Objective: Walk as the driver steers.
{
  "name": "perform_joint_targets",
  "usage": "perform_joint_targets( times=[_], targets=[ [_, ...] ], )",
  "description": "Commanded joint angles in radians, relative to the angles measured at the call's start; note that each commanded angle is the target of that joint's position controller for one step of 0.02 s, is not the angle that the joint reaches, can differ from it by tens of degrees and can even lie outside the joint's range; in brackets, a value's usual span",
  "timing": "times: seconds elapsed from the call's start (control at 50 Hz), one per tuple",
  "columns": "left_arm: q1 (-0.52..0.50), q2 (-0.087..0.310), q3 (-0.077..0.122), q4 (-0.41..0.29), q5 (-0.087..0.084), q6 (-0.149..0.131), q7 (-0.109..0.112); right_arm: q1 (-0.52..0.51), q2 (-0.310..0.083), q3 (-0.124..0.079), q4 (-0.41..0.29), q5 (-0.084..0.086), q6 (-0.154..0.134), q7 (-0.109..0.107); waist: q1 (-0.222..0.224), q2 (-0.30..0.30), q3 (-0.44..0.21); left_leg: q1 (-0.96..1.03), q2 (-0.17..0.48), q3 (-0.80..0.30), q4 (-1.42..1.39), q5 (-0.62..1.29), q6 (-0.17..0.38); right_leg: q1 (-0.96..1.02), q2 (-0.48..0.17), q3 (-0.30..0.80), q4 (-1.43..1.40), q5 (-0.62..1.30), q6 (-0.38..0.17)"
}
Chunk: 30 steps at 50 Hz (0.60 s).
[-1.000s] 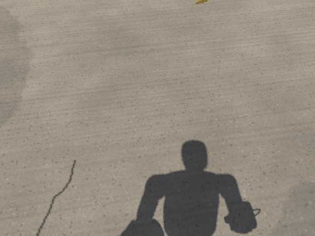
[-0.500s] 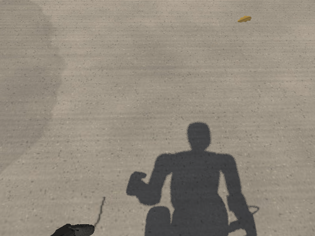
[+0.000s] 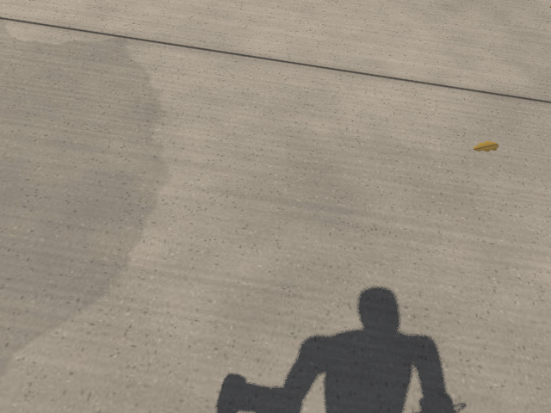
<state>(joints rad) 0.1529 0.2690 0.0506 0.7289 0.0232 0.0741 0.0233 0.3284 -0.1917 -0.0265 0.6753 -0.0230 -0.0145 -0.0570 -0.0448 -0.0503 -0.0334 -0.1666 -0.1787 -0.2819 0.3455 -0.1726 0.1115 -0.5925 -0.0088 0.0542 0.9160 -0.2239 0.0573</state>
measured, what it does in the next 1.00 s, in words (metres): walks ahead, turning right: right foot, then left foot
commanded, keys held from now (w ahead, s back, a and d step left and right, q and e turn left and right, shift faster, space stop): e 0.24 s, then w+e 0.34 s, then w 0.18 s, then w+q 0.24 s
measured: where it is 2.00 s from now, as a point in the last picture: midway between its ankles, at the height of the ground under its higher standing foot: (346, 378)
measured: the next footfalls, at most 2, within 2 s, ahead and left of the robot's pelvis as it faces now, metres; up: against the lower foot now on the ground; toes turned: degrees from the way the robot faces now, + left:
right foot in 0.18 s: +0.08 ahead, -0.14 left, +0.00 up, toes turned -3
left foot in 0.62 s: +0.26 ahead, +0.02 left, +0.00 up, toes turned -25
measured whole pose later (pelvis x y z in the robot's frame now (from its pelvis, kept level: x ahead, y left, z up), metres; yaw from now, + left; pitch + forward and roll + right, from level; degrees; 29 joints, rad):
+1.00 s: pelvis +0.31 -0.12 -0.01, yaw -21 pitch +3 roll +1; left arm 0.05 0.23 0.03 0.62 0.03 -0.04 -0.05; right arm 0.53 -0.22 -0.04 0.86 -0.01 -0.08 0.00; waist -0.11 -0.04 -0.01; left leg 0.02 -0.04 -0.08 0.26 -0.34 0.03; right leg -0.58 -0.01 -0.02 0.65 -0.16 -0.01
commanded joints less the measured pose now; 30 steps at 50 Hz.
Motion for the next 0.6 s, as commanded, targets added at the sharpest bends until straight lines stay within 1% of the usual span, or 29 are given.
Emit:
perform_joint_targets(
  times=[0.02,0.04,0.08,0.1,0.12,0.14,0.16,0.18,0.2,0.22,0.24,0.26,0.28,0.3,0.32,0.36,0.42,0.44,0.46,0.48,0.52,0.54,0.56,0.58,0.6],
  targets=[
    [-0.076,0.029,-0.002,-0.059,-0.015,-0.023,-0.012,0.081,-0.117,-0.024,-0.007,-0.012,-0.016,0.004,-0.039,0.162,0.019,0.092,0.294,-0.103,-0.02,0.449,-0.005,0.033,0.004,-0.023,-0.115,-0.08,-0.023],
    [-0.076,0.031,-0.001,-0.058,-0.019,-0.028,-0.013,0.08,-0.123,-0.024,0.0,-0.013,-0.017,0.005,-0.038,0.157,0.022,0.086,0.299,-0.094,-0.003,0.504,0.007,0.073,0.013,-0.034,-0.149,-0.11,-0.031],
    [-0.063,0.041,0.003,-0.058,-0.032,-0.041,-0.012,0.055,-0.147,-0.031,0.003,-0.01,-0.014,0.001,-0.028,0.157,0.003,0.098,0.308,-0.076,0.056,0.667,0.026,0.143,0.038,-0.054,-0.22,-0.148,-0.049],
    [-0.048,0.041,0.003,-0.06,-0.036,-0.049,-0.009,0.053,-0.157,-0.035,0.007,-0.002,-0.011,-0.004,-0.019,0.157,-0.004,0.117,0.311,-0.071,0.089,0.738,0.028,0.167,0.048,-0.059,-0.275,-0.15,-0.06],
    [-0.019,0.037,0.003,-0.054,-0.037,-0.056,-0.006,0.041,-0.165,-0.038,0.011,0.007,-0.008,-0.008,0.0,0.147,-0.014,0.13,0.305,-0.056,0.129,0.781,0.024,0.208,0.055,-0.062,-0.363,-0.118,-0.071],
    [0.031,0.033,0.005,-0.041,-0.036,-0.064,-0.003,0.016,-0.175,-0.041,0.008,0.02,-0.009,-0.011,0.036,0.135,-0.032,0.117,0.287,-0.031,0.181,0.803,0.008,0.297,0.057,-0.054,-0.489,-0.025,-0.085],
    [0.081,0.061,0.014,-0.038,-0.027,-0.074,0.003,-0.002,-0.186,-0.045,0.002,0.03,-0.015,-0.012,0.067,0.11,-0.069,0.049,0.265,-0.005,0.247,0.762,-0.024,0.438,0.022,0.02,-0.572,0.124,-0.108],
    [0.137,0.132,0.029,-0.05,-0.011,-0.081,0.012,-0.006,-0.171,-0.039,-0.031,0.031,-0.027,-0.01,0.08,-0.011,-0.154,-0.115,0.231,0.053,0.388,0.454,-0.061,0.653,-0.131,0.203,-0.528,0.4,-0.162],
    [0.107,0.201,0.044,-0.069,-0.023,-0.075,0.01,0.027,-0.119,-0.03,-0.046,0.037,-0.022,-0.004,0.058,-0.22,-0.149,-0.347,0.053,0.224,0.586,-0.255,-0.123,0.742,-0.333,0.411,-0.467,0.925,-0.347],
    [0.171,0.108,0.029,-0.06,-0.04,-0.078,0.0,-0.001,-0.163,-0.038,-0.032,0.015,-0.001,-0.005,0.086,-0.125,-0.167,-0.349,0.087,0.231,0.703,-0.469,-0.134,0.667,-0.354,0.458,-0.487,0.895,-0.399],
    [0.162,0.105,0.032,-0.065,-0.03,-0.078,-0.002,-0.045,-0.154,-0.04,-0.036,0.008,0.008,0.0,0.081,-0.061,-0.092,-0.399,0.1,0.219,0.779,-0.44,-0.143,0.613,-0.296,0.422,-0.508,0.751,-0.385],
    [0.135,0.096,0.034,-0.073,-0.018,-0.071,0.002,-0.077,-0.143,-0.037,-0.038,0.0,0.012,0.011,0.07,-0.011,-0.055,-0.43,0.126,0.206,0.789,-0.373,-0.144,0.561,-0.23,0.388,-0.551,0.459,-0.346],
    [0.123,0.098,0.038,-0.076,-0.015,-0.067,0.006,-0.11,-0.148,-0.039,-0.053,-0.003,0.017,0.026,0.06,-0.03,-0.013,-0.459,0.146,0.204,0.767,-0.32,-0.146,0.509,-0.175,0.378,-0.597,0.202,-0.314],
    [0.123,0.099,0.041,-0.078,-0.012,-0.066,0.007,-0.123,-0.153,-0.04,-0.062,-0.009,0.019,0.039,0.056,-0.056,-0.001,-0.471,0.156,0.211,0.742,-0.278,-0.148,0.482,-0.131,0.373,-0.637,-0.002,-0.302],
    [0.133,0.097,0.043,-0.082,-0.01,-0.069,0.005,-0.133,-0.15,-0.038,-0.061,-0.015,0.018,0.05,0.063,-0.064,0.005,-0.482,0.153,0.229,0.729,-0.24,-0.149,0.468,-0.108,0.38,-0.667,-0.126,-0.304],
    [0.162,0.095,0.05,-0.081,-0.008,-0.086,-0.002,-0.157,-0.148,-0.037,-0.071,-0.021,0.009,0.063,0.074,-0.067,0.018,-0.503,0.159,0.239,0.676,-0.193,-0.153,0.453,-0.107,0.412,-0.704,-0.193,-0.318],
    [0.208,0.119,0.062,-0.071,-0.004,-0.11,-0.011,-0.215,-0.14,-0.031,-0.09,-0.02,-0.004,0.066,0.086,-0.052,0.022,-0.502,0.165,0.24,0.577,-0.172,-0.149,0.446,-0.109,0.444,-0.714,-0.182,-0.323],
    [0.212,0.121,0.064,-0.068,-0.004,-0.114,-0.014,-0.236,-0.133,-0.026,-0.091,-0.018,-0.008,0.065,0.09,-0.06,0.025,-0.482,0.163,0.244,0.53,-0.179,-0.146,0.435,-0.103,0.439,-0.714,-0.18,-0.319],
    [0.218,0.127,0.067,-0.068,-0.005,-0.115,-0.017,-0.258,-0.135,-0.025,-0.099,-0.016,-0.01,0.065,0.096,-0.062,0.031,-0.462,0.158,0.248,0.493,-0.179,-0.145,0.418,-0.096,0.44,-0.711,-0.181,-0.314],
    [0.22,0.131,0.069,-0.069,-0.005,-0.114,-0.019,-0.269,-0.136,-0.024,-0.101,-0.011,-0.01,0.067,0.098,-0.07,0.034,-0.437,0.151,0.249,0.452,-0.184,-0.145,0.402,-0.088,0.443,-0.704,-0.188,-0.311],
    [0.22,0.137,0.073,-0.075,-0.001,-0.113,-0.026,-0.286,-0.145,-0.024,-0.11,-0.006,-0.016,0.067,0.099,-0.089,0.045,-0.371,0.137,0.252,0.374,-0.194,-0.145,0.366,-0.074,0.45,-0.678,-0.196,-0.297],
    [0.212,0.141,0.075,-0.079,0.0,-0.112,-0.028,-0.284,-0.145,-0.024,-0.113,-0.002,-0.019,0.066,0.092,-0.09,0.044,-0.313,0.127,0.25,0.328,-0.2,-0.141,0.336,-0.068,0.462,-0.663,-0.203,-0.288],
    [0.191,0.144,0.078,-0.086,0.0,-0.111,-0.03,-0.256,-0.144,-0.025,-0.11,0.006,-0.023,0.062,0.071,-0.088,0.04,-0.218,0.117,0.246,0.266,-0.184,-0.136,0.288,-0.058,0.472,-0.647,-0.207,-0.27],
    [0.155,0.146,0.078,-0.095,-0.002,-0.109,-0.031,-0.198,-0.137,-0.026,-0.094,0.015,-0.028,0.057,0.026,-0.073,0.036,-0.077,0.108,0.245,0.176,-0.123,-0.128,0.218,-0.039,0.473,-0.617,-0.21,-0.243],
    [0.14,0.133,0.075,-0.096,-0.005,-0.109,-0.029,-0.128,-0.142,-0.031,-0.075,0.012,-0.036,0.048,-0.016,-0.041,0.026,0.065,0.111,0.256,0.089,-0.047,-0.116,0.157,-0.007,0.444,-0.559,-0.215,-0.211]
  ],
)
Velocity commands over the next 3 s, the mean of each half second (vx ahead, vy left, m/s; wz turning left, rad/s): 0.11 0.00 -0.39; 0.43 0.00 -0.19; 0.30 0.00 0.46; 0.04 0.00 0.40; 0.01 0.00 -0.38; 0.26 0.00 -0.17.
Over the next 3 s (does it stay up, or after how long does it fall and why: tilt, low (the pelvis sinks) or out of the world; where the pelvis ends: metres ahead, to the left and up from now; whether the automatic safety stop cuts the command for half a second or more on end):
stays up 0.63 -0.29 0.00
